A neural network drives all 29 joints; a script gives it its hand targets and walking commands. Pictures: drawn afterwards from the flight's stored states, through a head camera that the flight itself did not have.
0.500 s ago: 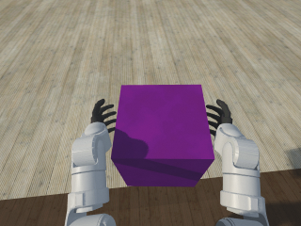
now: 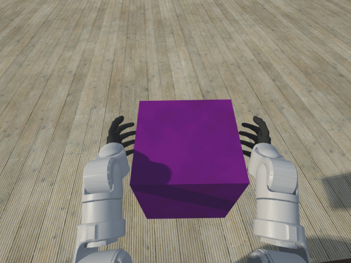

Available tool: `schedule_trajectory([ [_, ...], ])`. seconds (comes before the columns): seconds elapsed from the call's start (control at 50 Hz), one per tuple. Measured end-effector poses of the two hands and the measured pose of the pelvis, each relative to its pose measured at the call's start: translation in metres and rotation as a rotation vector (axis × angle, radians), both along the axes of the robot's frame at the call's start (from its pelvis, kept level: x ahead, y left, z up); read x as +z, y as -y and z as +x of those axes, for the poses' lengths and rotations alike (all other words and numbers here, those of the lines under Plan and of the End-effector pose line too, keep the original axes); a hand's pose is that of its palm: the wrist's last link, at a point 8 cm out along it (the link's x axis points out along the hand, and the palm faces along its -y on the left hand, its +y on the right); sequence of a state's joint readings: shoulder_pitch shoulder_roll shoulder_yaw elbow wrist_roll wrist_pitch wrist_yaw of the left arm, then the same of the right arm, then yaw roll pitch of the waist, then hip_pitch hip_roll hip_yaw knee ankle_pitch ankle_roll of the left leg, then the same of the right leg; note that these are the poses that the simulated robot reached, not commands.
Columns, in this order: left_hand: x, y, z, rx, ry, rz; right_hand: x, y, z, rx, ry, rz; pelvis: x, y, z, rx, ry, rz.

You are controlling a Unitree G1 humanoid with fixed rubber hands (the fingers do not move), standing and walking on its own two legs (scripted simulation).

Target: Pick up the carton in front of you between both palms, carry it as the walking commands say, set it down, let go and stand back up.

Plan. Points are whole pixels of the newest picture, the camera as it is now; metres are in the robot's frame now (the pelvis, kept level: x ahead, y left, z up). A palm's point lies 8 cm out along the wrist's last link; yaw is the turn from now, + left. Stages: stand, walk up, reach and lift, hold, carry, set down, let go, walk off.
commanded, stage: carry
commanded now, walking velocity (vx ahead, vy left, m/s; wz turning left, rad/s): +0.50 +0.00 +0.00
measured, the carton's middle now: (185, 164) +0.34 +0.01 +0.02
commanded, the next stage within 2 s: none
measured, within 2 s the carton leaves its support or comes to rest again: neither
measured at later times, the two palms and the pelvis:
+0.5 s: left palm (147, 74) +0.63 +0.14 +0.09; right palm (245, 78) +0.62 -0.17 +0.09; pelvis +0.30 -0.02 -0.02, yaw +2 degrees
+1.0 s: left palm (146, 37) +0.88 +0.17 +0.10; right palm (221, 36) +0.89 -0.13 +0.10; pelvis +0.59 +0.02 -0.01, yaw +0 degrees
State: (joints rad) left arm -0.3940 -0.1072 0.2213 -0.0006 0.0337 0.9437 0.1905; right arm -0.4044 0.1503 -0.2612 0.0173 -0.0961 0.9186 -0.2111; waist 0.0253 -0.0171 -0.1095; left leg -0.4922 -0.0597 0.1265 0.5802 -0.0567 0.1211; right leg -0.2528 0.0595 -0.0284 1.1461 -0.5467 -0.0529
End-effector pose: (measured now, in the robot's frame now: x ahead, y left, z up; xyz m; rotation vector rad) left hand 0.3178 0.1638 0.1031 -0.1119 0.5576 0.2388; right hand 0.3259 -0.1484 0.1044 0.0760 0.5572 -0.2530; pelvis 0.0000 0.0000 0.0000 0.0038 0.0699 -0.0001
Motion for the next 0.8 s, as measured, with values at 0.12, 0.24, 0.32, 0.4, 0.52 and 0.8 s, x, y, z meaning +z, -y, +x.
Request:
schedule_trajectory([
  [0.12, -0.029, 0.005, 0.062, -0.014, -0.113, -0.044, -0.030, -0.001, 0.037, -0.030, -0.107, 0.089, 0.008, -0.012, 0.057, -0.002, -0.013, -0.017],
  [0.24, -0.026, 0.005, 0.131, -0.016, -0.070, -0.030, -0.021, 0.001, 0.104, -0.032, -0.064, 0.073, 0.015, -0.011, 0.120, 0.002, -0.027, -0.024],
  [0.32, -0.016, 0.008, 0.182, -0.005, -0.019, -0.028, -0.009, 0.005, 0.158, -0.020, -0.013, 0.062, 0.014, -0.004, 0.171, 0.009, -0.030, -0.020],
  [0.4, -0.008, 0.016, 0.241, 0.001, 0.032, -0.008, -0.003, 0.014, 0.217, -0.016, 0.038, 0.057, 0.004, 0.007, 0.230, 0.014, -0.028, -0.006],
  [0.52, -0.015, 0.026, 0.320, 0.027, 0.029, 0.027, -0.021, 0.026, 0.310, 0.030, 0.033, 0.040, -0.019, 0.023, 0.311, 0.028, -0.012, -0.015],
  [0.8, 0.001, 0.023, 0.444, 0.046, -0.006, -0.028, -0.008, 0.013, 0.455, 0.036, -0.008, 0.077, 0.013, 0.023, 0.451, 0.032, -0.026, 0.017],
])
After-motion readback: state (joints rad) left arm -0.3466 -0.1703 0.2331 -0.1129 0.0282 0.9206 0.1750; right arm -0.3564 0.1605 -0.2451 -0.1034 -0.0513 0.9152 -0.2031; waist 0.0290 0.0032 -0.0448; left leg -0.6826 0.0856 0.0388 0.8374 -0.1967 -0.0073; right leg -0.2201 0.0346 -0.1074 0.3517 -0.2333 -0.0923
